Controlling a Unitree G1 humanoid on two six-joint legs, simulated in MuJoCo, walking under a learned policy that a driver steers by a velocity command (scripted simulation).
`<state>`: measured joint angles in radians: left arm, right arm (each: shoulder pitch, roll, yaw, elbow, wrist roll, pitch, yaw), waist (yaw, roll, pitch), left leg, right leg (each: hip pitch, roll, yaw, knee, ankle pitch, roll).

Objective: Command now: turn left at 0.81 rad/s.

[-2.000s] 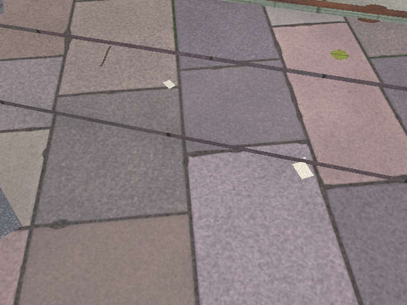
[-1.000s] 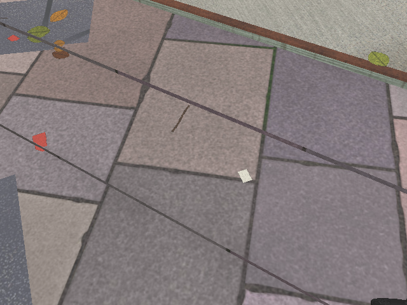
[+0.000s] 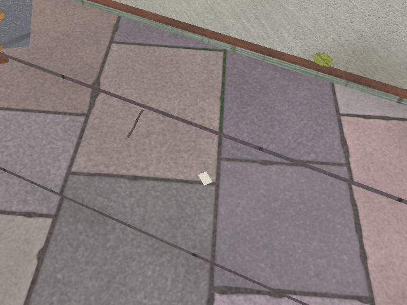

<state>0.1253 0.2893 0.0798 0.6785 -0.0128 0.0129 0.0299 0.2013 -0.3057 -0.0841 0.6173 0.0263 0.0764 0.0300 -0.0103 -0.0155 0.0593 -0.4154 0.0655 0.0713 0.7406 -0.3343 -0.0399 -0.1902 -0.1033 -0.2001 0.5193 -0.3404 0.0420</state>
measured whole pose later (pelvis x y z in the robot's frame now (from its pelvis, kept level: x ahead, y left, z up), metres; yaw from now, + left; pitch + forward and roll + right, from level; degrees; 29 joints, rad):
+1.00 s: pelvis +0.07 +0.05 +0.02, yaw -7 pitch +2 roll -1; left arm 0.21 0.35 0.10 0.65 -0.01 0.01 -0.01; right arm 0.34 -0.30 -0.07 0.68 -0.02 -0.07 -0.02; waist -0.05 -0.03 -0.04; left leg -0.11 -0.02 0.05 0.35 -0.27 0.05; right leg -0.70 -0.02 0.09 1.21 -0.20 0.02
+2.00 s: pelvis +0.79 -0.17 +0.01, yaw +11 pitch +0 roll +1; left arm 0.01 0.17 -0.05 0.58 0.08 -0.08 -0.01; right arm 0.49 -0.29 -0.06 0.90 -0.01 -0.04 0.00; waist -0.06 0.00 0.01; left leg -0.17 -0.24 -0.03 0.52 -0.33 0.21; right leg -0.72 -0.13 0.14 1.31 -0.30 0.04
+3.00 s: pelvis +1.39 -0.05 +0.04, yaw +9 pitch +1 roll +3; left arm 0.20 0.32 0.09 0.62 -0.01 0.06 0.00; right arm 0.08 -0.30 -0.07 0.75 0.02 -0.01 -0.01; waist 0.01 0.00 0.04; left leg -0.27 0.14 0.26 0.66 -0.36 -0.05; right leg -0.42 -0.05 -0.06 0.65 -0.25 -0.04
